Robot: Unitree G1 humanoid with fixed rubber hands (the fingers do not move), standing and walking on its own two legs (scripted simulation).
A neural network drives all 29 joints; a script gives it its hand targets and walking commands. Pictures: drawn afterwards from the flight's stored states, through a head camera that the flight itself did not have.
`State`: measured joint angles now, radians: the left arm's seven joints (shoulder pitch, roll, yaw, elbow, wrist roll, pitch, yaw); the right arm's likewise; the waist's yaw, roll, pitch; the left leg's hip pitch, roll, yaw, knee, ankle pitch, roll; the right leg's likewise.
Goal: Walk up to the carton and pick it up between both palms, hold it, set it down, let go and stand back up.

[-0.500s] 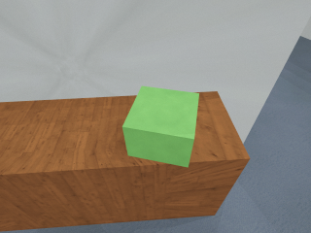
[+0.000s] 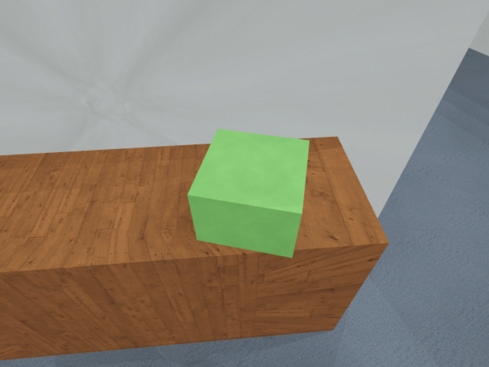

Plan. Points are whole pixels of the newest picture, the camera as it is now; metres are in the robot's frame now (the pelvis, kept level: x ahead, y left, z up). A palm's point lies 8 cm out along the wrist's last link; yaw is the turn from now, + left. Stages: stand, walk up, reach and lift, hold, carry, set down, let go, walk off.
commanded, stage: stand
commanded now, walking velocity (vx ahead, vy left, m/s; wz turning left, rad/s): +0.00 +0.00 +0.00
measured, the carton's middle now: (253, 190) +0.52 +0.01 -0.06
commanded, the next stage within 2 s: none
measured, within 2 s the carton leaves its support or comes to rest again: neither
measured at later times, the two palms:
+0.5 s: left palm out of the picture +0.08 +0.29 -0.12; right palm out of the picture +0.08 -0.29 -0.11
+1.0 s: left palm out of the picture +0.10 +0.28 -0.12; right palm out of the picture +0.11 -0.29 -0.12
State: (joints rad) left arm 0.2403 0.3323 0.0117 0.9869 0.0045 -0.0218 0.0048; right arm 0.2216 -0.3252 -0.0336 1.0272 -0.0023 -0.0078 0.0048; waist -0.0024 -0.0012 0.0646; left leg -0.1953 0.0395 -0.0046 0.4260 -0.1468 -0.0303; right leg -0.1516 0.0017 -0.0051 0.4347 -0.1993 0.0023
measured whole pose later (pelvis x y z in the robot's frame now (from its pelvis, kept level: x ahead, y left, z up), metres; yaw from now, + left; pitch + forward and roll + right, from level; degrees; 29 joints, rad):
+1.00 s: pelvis +0.05 +0.00 +0.01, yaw +0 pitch -4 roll +0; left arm 0.18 0.32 0.01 1.07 0.00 -0.03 0.02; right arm 0.16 -0.32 -0.02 1.09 0.00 -0.02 -0.02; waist 0.00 0.00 0.06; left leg -0.11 0.04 0.00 0.35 -0.18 -0.04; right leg -0.06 0.00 0.00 0.35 -0.22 0.00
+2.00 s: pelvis +0.06 -0.02 +0.01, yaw +0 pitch -4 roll +0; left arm 0.19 0.31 0.02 1.08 0.00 -0.03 0.03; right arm 0.16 -0.32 -0.02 1.10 0.00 -0.01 -0.03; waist 0.00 0.01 0.07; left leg -0.08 0.06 0.00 0.33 -0.18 -0.06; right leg -0.04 0.02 -0.01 0.33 -0.23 -0.02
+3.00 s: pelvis +0.06 -0.02 +0.01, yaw +0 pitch -4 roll +0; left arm 0.19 0.31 0.03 1.08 -0.01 -0.03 0.02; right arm 0.15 -0.33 -0.02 1.11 0.00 -0.02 -0.03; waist 0.00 0.00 0.08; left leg -0.07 0.08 0.00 0.32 -0.18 -0.07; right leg -0.03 0.03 -0.02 0.32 -0.23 -0.03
